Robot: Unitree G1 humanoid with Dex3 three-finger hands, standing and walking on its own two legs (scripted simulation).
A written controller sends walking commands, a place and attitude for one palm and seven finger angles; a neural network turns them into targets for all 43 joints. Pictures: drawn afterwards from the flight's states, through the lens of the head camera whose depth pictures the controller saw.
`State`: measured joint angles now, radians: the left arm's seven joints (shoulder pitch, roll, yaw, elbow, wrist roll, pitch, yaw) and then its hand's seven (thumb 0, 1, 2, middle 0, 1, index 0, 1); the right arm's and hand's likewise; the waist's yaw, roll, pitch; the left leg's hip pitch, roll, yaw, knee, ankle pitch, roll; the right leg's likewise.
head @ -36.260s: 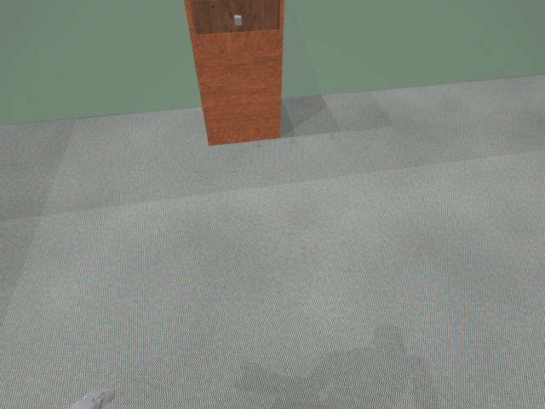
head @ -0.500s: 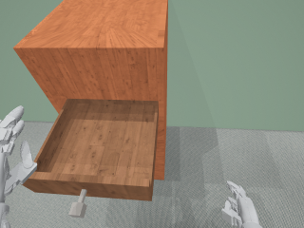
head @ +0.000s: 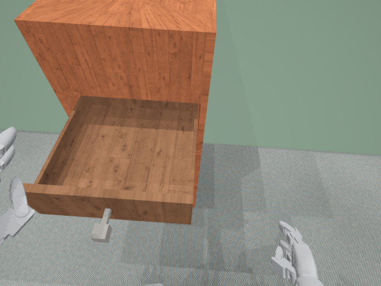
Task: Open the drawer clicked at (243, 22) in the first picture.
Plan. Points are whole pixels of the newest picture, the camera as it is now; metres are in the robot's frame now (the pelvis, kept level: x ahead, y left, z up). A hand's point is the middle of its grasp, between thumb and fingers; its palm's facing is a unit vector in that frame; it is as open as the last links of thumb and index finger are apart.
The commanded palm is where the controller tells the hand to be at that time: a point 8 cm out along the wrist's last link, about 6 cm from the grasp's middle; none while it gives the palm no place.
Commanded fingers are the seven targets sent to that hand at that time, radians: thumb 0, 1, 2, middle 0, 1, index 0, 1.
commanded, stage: step back with the hand held close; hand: left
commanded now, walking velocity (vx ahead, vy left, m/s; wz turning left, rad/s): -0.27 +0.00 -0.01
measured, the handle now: (103, 225) +0.24 +0.21 -0.06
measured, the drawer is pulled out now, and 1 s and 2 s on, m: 0.30 0.30 0.30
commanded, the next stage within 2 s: stop stepping back and stand still in 0.72 s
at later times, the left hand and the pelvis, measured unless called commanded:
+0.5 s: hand out of the picture +0.11 +0.19 +0.17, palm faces +0.24 -0.83 -0.50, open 7.4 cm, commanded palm +0.04 +0.25 +0.19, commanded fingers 0.00 0.90 0.90 -0.20 -0.30 -0.20 -0.30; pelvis -0.11 -0.03 +0.00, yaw -3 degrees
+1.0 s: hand out of the picture -0.05 +0.16 +0.18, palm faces +0.33 -0.81 -0.49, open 7.4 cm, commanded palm -0.11 +0.22 +0.19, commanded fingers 0.00 0.90 0.90 -0.20 -0.30 -0.20 -0.30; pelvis -0.25 -0.06 +0.00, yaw -1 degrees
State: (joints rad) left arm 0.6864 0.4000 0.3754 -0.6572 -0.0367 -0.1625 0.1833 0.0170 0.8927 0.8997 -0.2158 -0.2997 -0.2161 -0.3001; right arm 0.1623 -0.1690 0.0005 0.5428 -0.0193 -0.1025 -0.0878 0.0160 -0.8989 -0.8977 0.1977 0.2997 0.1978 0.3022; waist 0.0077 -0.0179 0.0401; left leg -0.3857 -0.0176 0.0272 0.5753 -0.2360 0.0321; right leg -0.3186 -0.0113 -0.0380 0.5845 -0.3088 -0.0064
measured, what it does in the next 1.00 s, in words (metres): walks backwards: left foot, then right foot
